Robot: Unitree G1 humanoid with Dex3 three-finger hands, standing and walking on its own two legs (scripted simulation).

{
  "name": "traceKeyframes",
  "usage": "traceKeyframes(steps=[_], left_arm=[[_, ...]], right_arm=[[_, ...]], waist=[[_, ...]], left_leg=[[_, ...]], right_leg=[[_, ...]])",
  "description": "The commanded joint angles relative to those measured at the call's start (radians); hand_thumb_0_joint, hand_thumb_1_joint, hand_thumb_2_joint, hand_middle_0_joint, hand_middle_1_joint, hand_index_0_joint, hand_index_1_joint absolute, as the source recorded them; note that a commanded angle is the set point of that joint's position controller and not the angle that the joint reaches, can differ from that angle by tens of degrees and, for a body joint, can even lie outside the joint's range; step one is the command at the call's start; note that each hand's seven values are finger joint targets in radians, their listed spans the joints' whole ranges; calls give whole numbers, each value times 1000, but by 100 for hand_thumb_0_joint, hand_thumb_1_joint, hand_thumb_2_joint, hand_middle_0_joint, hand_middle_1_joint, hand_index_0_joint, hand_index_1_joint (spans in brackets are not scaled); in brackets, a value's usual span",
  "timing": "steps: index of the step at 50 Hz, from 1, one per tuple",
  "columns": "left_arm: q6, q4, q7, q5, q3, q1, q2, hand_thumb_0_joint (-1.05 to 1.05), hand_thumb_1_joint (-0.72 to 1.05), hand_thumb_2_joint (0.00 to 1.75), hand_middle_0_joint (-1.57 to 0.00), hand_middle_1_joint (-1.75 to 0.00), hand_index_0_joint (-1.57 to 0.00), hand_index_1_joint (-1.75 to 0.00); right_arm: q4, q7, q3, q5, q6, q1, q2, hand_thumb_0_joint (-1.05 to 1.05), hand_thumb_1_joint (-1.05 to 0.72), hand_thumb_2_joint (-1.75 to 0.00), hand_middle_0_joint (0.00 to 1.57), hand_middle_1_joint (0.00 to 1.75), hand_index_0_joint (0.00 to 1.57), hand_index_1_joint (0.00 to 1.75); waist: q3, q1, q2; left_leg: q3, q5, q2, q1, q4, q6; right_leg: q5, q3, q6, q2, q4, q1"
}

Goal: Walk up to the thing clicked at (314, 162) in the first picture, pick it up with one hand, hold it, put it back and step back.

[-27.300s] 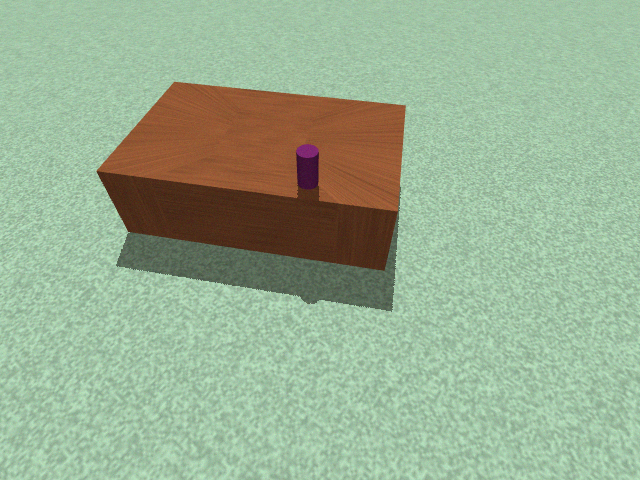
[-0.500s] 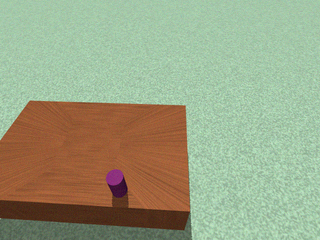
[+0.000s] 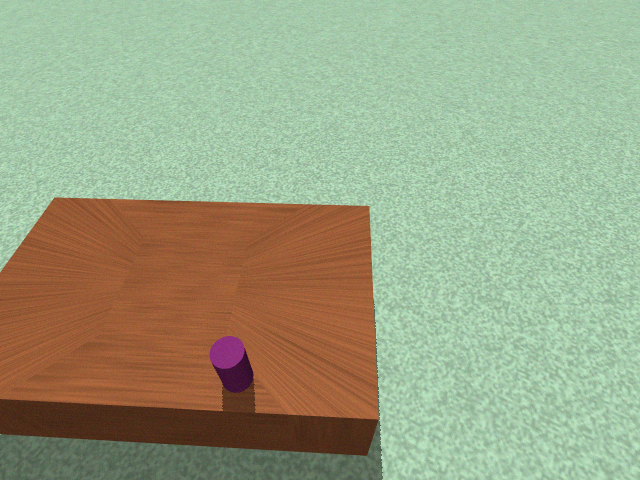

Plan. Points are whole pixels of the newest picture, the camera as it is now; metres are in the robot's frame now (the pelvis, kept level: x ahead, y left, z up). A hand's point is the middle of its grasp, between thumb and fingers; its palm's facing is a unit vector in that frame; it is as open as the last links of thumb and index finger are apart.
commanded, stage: stand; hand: left
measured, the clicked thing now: (232, 365) +0.43 +0.21 -0.38
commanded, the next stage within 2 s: step back in 0.76 s
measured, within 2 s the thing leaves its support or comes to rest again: neither
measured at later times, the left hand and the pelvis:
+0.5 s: hand out of the picture +0.08 +0.25 -0.15, palm faces +0.00 -0.94 -0.35, open 7.4 cm; pelvis +0.00 +0.00 +0.00, yaw +0 degrees
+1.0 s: hand out of the picture +0.08 +0.30 -0.16, palm faces -0.03 -0.92 -0.40, open 7.4 cm; pelvis -0.05 +0.03 -0.02, yaw -1 degrees
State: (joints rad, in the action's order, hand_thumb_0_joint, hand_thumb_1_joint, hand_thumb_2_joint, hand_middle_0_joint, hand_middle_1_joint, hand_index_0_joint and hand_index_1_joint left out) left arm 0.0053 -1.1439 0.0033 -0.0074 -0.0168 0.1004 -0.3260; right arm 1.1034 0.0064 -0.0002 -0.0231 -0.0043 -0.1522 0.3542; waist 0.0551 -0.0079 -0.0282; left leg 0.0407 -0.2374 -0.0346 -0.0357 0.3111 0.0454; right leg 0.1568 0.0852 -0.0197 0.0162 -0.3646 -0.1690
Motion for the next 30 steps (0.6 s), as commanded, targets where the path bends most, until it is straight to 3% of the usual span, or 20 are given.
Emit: traceKeyframes(steps=[1,6,8,10,17,23,29,30], left_arm=[[26,65,-12,-2,-39,-35,-224,0,90,90,-20,-30,-20,-30],[26,63,-11,0,-40,-43,-227,0,90,90,-20,-30,-20,-30],[26,63,-11,-2,-39,-37,-223,0,90,90,-20,-30,-20,-30],[28,68,-11,-3,-42,-46,-228,0,90,90,-20,-30,-20,-30],[23,61,-9,0,-40,-41,-224,0,90,90,-20,-30,-20,-30],[27,66,-10,-1,-40,-44,-227,0,90,90,-20,-30,-20,-30],[26,61,-9,-1,-38,-40,-227,0,90,90,-20,-30,-20,-30],[26,63,-10,-2,-39,-42,-230,0,90,90,-20,-30,-20,-30]], right_arm=[[-59,10,38,5,21,32,197,0,-90,-90,20,30,20,30],[-56,8,35,6,20,26,193,0,-90,-90,20,30,20,30],[-58,7,34,4,20,26,192,0,-90,-90,20,30,20,30],[-64,9,36,4,23,31,197,0,-90,-90,20,30,20,30],[-61,9,36,5,21,39,196,0,-90,-90,20,30,20,30],[-58,9,34,5,25,26,193,0,-90,-90,20,30,20,30],[-56,7,36,6,22,32,199,0,-90,-90,20,30,20,30],[-60,8,38,5,22,36,202,0,-90,-90,20,30,20,30]], waist=[[-83,-2,27],[-53,1,35],[-53,0,28],[-88,6,25],[-53,-4,25],[-78,4,26],[-54,0,34],[-65,2,31]], left_leg=[[48,149,-88,-90,-58,-45],[46,102,-87,-107,-61,-48],[48,98,-88,-111,-65,-49],[47,169,-97,-88,-59,-49],[47,99,-90,-103,-67,-47],[45,153,-97,-89,-65,-46],[43,96,-92,-102,-69,-48],[41,106,-93,-100,-64,-53]], right_leg=[[-171,-119,-7,125,47,123],[-104,-130,-2,120,67,105],[-105,-129,-1,120,66,104],[-189,-128,-7,127,43,125],[-92,-128,-3,119,65,100],[-183,-130,-7,126,43,121],[-95,-135,-3,118,66,105],[-126,-135,-6,123,61,111]])
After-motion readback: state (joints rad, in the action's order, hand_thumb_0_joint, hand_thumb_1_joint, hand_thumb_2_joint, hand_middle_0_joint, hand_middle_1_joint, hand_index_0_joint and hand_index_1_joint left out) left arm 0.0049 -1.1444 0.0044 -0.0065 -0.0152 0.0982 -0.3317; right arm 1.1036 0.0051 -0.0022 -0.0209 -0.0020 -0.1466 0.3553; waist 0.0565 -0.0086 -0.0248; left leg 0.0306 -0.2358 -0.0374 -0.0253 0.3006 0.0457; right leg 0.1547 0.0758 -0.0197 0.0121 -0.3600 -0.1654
